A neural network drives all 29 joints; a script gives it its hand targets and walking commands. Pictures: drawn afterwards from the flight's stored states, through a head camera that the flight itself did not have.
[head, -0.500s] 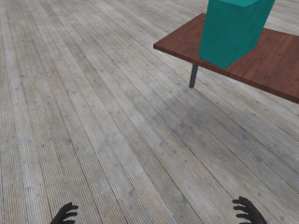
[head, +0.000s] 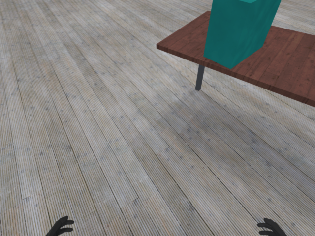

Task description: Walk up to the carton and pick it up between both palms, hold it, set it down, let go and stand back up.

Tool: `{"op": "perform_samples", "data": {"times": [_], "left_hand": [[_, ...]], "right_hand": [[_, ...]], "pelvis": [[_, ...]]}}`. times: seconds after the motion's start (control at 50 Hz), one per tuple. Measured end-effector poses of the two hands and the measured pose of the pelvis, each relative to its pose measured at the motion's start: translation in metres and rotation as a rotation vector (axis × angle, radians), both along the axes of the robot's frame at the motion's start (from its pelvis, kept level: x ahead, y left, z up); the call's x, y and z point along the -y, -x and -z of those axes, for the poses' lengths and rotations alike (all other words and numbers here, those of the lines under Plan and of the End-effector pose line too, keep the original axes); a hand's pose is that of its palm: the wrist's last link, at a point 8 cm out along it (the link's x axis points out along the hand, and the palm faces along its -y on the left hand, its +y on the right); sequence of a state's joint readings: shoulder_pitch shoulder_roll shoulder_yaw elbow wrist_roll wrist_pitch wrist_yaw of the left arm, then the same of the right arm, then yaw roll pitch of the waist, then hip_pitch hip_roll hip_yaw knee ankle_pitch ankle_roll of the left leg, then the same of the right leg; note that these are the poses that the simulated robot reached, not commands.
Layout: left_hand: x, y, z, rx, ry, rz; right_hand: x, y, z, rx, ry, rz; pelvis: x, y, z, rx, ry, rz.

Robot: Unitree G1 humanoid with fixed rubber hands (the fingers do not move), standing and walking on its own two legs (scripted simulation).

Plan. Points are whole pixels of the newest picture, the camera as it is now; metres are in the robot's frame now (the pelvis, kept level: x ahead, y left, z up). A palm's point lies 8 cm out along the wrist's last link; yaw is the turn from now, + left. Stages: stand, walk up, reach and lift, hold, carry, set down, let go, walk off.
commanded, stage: stand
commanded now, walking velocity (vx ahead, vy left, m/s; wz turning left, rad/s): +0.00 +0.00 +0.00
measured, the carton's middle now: (241, 24) +0.99 -0.41 +0.08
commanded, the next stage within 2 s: walk up in 0.44 s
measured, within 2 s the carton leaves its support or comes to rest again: neither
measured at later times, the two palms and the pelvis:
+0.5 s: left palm out of the picture +0.12 +0.31 -0.07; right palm out of the picture +0.12 -0.29 -0.09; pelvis +0.00 +0.00 +0.02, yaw +0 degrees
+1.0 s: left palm (57, 225) +0.20 +0.28 -0.07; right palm out of the picture +0.06 -0.41 -0.09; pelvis +0.05 -0.04 -0.01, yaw -15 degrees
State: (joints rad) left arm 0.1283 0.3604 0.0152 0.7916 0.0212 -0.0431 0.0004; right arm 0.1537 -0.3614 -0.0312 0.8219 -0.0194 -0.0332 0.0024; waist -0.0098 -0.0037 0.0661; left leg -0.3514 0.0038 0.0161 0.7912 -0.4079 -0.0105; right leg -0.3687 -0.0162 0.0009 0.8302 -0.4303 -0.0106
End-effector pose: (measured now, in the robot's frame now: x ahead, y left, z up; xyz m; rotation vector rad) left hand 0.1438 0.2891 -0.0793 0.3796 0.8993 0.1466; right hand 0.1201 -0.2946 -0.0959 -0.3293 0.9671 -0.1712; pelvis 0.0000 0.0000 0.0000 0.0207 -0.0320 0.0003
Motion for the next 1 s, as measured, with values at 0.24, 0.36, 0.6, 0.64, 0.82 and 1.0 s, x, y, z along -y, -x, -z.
{"op": "perform_samples", "data": {"times": [0.24, 0.36, 0.6, 0.64, 0.82, 1.0], "left_hand": [[-0.005, 0.009, 0.004, -0.069, 0.003, -0.028], [-0.012, 0.017, 0.000, -0.099, -0.003, -0.051], [-0.016, 0.036, -0.005, -0.165, -0.005, -0.076], [-0.016, 0.038, -0.006, -0.169, 0.002, -0.082], [-0.010, 0.003, -0.014, -0.187, -0.025, 0.068], [0.013, -0.052, -0.010, -0.115, -0.101, 0.150]], "right_hand": [[0.007, 0.006, -0.003, -0.056, 0.023, 0.015], [0.002, 0.002, -0.004, -0.066, 0.011, 0.007], [-0.009, -0.001, -0.009, -0.087, -0.018, 0.007], [-0.009, 0.002, -0.011, -0.097, -0.017, 0.010], [0.054, 0.039, -0.031, 0.010, 0.068, 0.174], [0.115, 0.059, -0.009, -0.016, 0.099, 0.277]], "pelvis": [[-0.001, -0.001, -0.007, 0.009, 0.007, 0.003], [-0.003, -0.002, -0.012, 0.014, 0.010, 0.003], [-0.005, -0.002, -0.024, 0.024, 0.013, -0.001], [-0.005, -0.002, -0.026, 0.025, 0.013, -0.001], [0.008, -0.016, -0.022, 0.019, -0.033, 0.155], [0.041, -0.047, 0.008, 0.056, 0.033, 0.271]]}}
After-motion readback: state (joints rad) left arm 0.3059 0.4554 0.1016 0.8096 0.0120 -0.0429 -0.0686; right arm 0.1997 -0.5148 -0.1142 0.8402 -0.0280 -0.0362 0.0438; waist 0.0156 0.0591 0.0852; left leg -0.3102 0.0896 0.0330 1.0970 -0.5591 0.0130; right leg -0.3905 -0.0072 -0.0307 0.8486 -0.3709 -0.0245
